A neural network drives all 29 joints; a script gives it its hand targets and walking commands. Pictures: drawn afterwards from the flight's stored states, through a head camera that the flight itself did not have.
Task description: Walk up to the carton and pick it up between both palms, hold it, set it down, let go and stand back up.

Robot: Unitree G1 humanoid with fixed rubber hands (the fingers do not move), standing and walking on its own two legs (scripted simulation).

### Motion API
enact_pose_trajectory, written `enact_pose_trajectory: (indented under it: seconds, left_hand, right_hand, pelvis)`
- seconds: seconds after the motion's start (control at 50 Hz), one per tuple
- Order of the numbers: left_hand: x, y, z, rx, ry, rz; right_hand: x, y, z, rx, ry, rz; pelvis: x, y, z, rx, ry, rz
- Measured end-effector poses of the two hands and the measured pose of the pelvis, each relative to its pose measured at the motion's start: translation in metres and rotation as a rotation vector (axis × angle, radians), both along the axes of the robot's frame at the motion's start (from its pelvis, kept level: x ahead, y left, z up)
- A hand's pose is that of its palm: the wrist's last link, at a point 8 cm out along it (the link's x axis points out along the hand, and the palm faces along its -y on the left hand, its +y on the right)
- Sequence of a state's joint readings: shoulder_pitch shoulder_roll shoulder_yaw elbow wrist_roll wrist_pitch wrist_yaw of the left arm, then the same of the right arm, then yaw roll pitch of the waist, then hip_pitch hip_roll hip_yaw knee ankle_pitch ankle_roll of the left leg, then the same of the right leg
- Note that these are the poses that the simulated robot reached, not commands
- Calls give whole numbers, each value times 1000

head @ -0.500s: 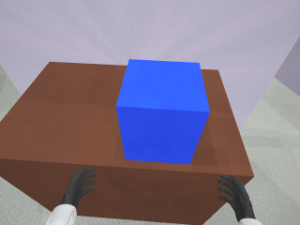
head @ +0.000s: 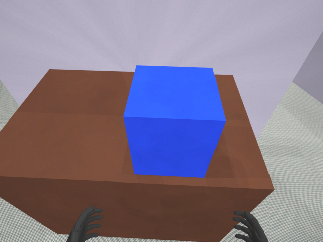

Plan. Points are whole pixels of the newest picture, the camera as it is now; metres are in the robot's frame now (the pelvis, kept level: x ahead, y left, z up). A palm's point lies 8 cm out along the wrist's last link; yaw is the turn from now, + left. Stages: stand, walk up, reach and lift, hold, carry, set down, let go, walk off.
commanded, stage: set down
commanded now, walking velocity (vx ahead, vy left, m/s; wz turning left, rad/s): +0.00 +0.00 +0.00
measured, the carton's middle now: (171, 123) +0.44 +0.00 +0.06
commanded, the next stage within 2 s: let go in 0.10 s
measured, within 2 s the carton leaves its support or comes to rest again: neither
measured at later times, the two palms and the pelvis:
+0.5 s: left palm out of the picture +0.14 +0.21 -0.08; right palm out of the picture +0.14 -0.23 -0.09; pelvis -0.01 -0.01 +0.00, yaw +0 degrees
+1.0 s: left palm out of the picture +0.08 +0.24 -0.13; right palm out of the picture +0.02 -0.26 -0.14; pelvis +0.00 +0.00 -0.02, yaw -3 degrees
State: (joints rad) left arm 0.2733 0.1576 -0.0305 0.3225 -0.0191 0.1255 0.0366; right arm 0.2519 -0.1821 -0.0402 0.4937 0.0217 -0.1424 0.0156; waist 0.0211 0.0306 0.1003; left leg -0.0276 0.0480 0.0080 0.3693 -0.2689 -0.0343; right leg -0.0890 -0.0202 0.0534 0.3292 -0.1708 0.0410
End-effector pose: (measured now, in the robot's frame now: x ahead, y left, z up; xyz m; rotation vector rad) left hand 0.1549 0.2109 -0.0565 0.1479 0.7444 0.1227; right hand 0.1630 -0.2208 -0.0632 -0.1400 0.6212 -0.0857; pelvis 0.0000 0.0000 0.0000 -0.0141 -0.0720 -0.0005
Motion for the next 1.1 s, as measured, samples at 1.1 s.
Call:
enact_pose_trajectory:
  seconds: [1.1]
  left_hand:
    - [-80,27,-78,37,341,-46]
  right_hand:
    - [-162,-27,-78,-35,614,-200]
  pelvis:
    - [-4,4,-16,14,101,-51]
